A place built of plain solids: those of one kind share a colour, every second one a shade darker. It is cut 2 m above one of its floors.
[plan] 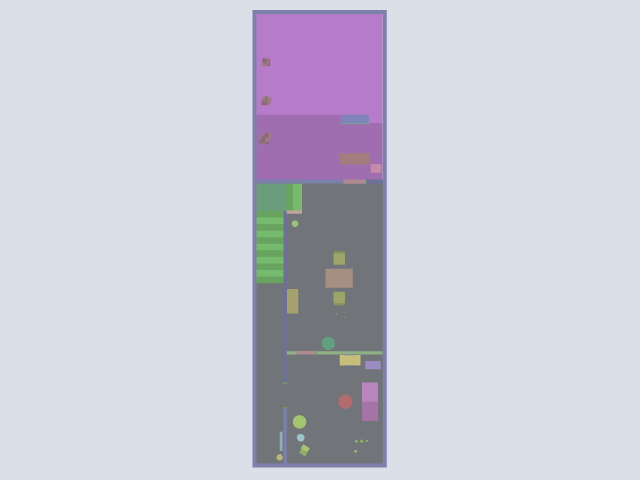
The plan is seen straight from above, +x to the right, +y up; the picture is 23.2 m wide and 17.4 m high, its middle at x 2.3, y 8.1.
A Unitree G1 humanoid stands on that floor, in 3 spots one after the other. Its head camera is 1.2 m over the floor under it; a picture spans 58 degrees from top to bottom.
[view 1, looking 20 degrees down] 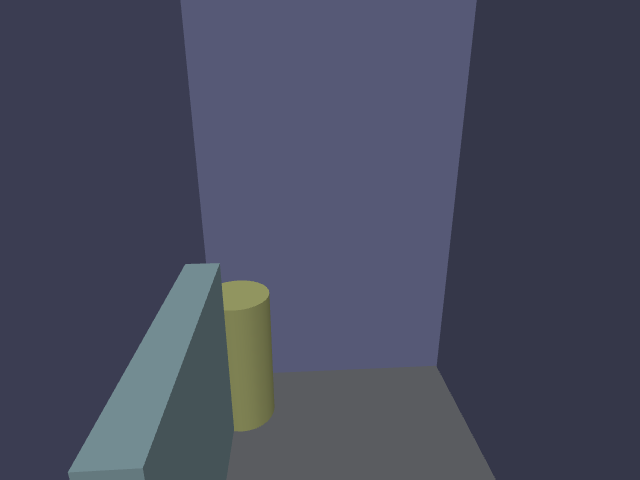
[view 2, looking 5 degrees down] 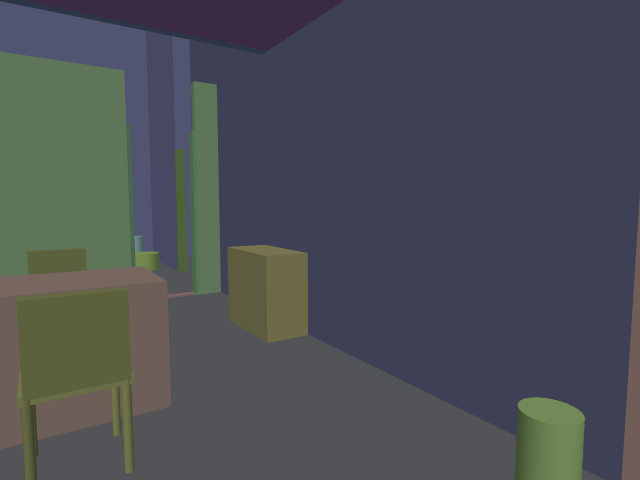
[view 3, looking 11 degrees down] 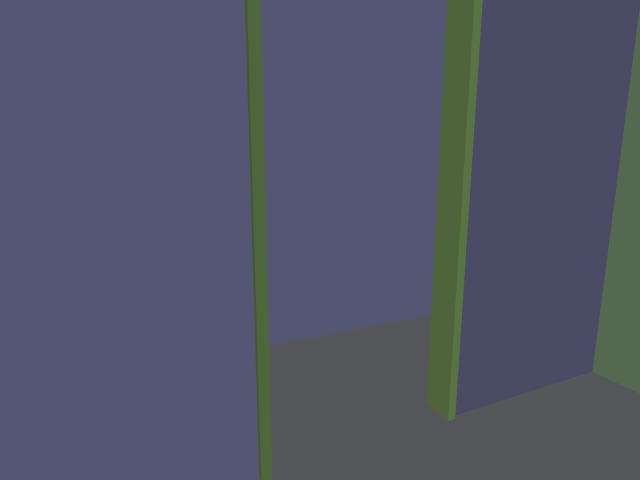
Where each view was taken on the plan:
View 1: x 0.64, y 1.60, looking -94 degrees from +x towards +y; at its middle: wall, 1.71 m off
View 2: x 3.10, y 9.60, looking -123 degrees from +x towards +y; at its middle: wall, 3.70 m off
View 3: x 2.49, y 1.60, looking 155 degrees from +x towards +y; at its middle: wall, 2.81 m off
